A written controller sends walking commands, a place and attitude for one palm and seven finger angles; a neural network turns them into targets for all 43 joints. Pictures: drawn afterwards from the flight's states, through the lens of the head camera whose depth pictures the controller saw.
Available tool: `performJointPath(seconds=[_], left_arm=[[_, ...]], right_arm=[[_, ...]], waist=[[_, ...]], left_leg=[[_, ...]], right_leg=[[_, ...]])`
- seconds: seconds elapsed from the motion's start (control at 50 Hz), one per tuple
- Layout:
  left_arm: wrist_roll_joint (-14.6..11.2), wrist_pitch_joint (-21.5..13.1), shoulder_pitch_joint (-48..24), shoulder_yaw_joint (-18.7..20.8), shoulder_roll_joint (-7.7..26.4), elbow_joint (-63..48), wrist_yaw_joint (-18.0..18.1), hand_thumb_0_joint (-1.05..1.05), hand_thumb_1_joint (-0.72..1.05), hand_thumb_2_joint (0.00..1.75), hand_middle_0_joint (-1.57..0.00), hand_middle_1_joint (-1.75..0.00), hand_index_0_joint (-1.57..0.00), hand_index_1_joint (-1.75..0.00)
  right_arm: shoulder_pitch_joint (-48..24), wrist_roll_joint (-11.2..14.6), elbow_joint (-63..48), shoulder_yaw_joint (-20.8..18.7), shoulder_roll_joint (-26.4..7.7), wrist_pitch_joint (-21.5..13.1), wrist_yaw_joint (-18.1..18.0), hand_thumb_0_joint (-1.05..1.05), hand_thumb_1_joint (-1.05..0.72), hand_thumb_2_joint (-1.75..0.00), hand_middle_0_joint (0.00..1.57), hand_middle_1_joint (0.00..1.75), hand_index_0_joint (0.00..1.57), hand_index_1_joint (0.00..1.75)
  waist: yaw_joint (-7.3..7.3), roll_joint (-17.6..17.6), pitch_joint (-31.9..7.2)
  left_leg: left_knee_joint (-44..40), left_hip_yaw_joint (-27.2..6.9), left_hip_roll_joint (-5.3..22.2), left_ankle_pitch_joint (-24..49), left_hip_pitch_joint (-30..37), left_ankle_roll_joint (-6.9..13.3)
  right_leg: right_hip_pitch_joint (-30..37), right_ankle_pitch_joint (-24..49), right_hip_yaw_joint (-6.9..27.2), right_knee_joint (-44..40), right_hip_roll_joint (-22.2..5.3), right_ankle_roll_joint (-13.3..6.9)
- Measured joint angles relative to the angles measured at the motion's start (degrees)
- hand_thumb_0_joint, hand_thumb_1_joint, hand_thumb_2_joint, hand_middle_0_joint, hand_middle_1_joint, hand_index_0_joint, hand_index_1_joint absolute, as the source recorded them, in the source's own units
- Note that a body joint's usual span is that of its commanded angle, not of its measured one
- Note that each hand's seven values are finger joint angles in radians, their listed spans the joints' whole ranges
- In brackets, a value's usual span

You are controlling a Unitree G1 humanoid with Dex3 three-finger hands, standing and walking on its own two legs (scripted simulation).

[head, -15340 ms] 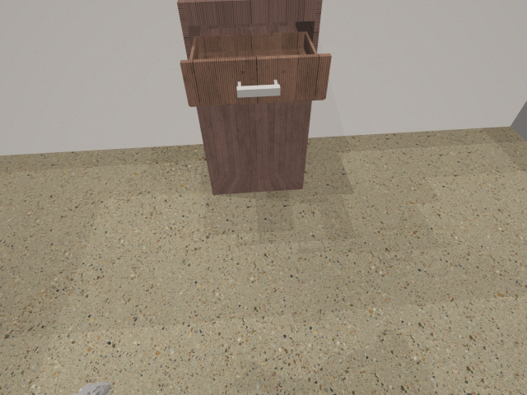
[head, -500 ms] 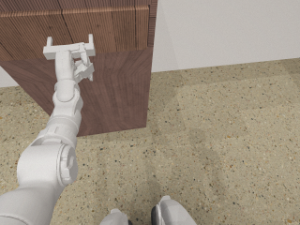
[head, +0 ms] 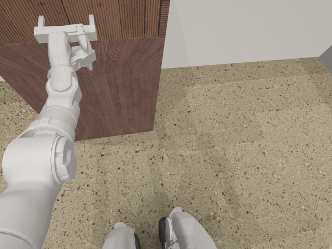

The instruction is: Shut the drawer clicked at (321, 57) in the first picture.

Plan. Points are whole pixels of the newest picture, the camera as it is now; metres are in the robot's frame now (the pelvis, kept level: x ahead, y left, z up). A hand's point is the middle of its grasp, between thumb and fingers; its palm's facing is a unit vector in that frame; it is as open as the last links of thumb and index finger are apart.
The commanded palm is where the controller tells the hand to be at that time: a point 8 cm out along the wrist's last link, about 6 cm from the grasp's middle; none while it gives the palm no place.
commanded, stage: pull the fist back off the drawer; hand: left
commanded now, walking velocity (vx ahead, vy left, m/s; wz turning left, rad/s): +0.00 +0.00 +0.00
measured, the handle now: (67, 26) +0.64 +0.13 +0.08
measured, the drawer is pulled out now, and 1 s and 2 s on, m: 0.00 0.00 0.00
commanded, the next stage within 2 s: draw the hand back to the body in 0.64 s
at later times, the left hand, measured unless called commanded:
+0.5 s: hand (93, 53) +0.55 +0.08 +0.09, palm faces +0.02 -1.00 -0.03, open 3.2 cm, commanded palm +0.50 +0.13 +0.09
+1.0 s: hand (73, 77) +0.46 +0.11 +0.12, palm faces +0.06 -1.00 -0.04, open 3.3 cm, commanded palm +0.41 +0.16 +0.12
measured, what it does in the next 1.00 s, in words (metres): stands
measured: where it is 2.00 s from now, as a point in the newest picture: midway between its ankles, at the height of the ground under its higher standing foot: outside the picture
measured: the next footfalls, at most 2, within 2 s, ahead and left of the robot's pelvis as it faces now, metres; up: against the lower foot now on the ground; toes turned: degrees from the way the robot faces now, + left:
none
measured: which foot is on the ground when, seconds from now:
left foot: down 0.00-1.00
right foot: down 0.00-1.00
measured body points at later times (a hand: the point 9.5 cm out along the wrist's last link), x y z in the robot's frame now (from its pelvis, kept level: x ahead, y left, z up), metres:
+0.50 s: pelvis +0.02 +0.01 +0.01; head +0.15 +0.01 +0.44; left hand +0.54 +0.13 +0.09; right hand -0.03 -0.24 -0.10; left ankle +0.00 +0.08 -0.67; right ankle +0.04 -0.09 -0.67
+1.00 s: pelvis +0.04 -0.01 +0.04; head +0.11 -0.03 +0.48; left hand +0.45 +0.16 +0.12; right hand +0.12 -0.26 -0.08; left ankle +0.00 +0.08 -0.67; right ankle +0.04 -0.09 -0.67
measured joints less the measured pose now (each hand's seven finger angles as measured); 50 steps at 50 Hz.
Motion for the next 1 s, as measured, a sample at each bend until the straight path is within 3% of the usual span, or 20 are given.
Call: performJointPath(seconds=[0.2,0.38,0.48,0.62,0.82,1.0], left_arm=[[0.43,0.92,-1.44,-0.04,0.54,0.94,0.17,-0.01,0.73,1.0,-1.4,-1.6,-1.4,-1.6],[-1.27,0.92,3.28,0.39,-2.22,-3.73,0.53,0.02,0.81,0.94,-1.4,-1.6,-1.4,-1.6],[-1.98,0.41,8.53,0.13,-5.2,-9.35,0.76,0.02,0.86,0.92,-1.4,-1.6,-1.4,-1.6],[-3.73,1.21,19.78,-2.4,-10.13,-19.0,0.42,0.02,0.89,0.9,-1.4,-1.6,-1.4,-1.6],[-4.28,0.82,25.52,-6.56,-13.3,-27.91,0.79,0.02,0.9,0.9,-1.41,-1.6,-1.4,-1.6],[-8.32,8.71,39.1,-6.54,-12.88,-41.42,-3.6,0.02,0.9,0.9,-1.4,-1.6,-1.4,-1.6]], right_arm=[[1.74,-0.29,0.23,0.31,-0.4,-0.35,0.66,0.0,-0.9,-0.9,0.2,0.3,0.2,0.3],[2.68,-0.12,0.07,-0.25,0.04,0.82,1.67,0.0,-0.9,-0.9,0.2,0.3,0.21,0.3],[2.56,0.15,-0.74,-0.97,0.5,2.14,2.27,0.0,-0.9,-0.9,0.2,0.3,0.21,0.3],[1.09,1.21,-2.51,-2.0,1.19,4.54,2.88,0.0,-0.9,-0.9,0.2,0.3,0.2,0.3],[-4.93,2.11,-2.79,-3.27,1.31,3.55,2.05,0.0,-0.91,-0.9,0.2,0.3,0.2,0.3],[-5.17,4.94,-5.32,-2.54,1.38,4.25,0.38,0.0,-0.91,-0.9,0.2,0.3,0.2,0.3]], waist=[[-0.48,0.05,-0.03],[0.85,0.37,-0.59],[2.54,0.51,-1.35],[6.01,0.64,-2.52],[8.85,-0.06,-1.69],[11.74,-0.01,-1.93]], left_leg=[[0.51,0.4,-0.01,0.33,-1.11,0.4],[-0.72,1.69,0.24,-0.41,1.56,0.67],[-2.27,2.56,0.31,-1.03,4.28,0.64],[-5.6,3.11,0.38,-1.58,10.14,0.36],[-6.56,1.82,-0.15,-1.57,13.09,-0.4],[-13.59,2.61,-0.02,0.63,22.83,-0.98]], right_leg=[[-1.11,0.62,0.36,0.28,-0.05,0.31],[0.8,0.15,1.8,-0.39,0.4,0.7],[2.83,-0.54,2.83,-1.14,0.67,0.86],[8.02,-1.39,3.7,-3.52,1.11,0.86],[11.17,-2.31,2.57,-3.89,0.64,0.29],[19.86,-0.63,3.84,-9.33,1.33,-0.28]])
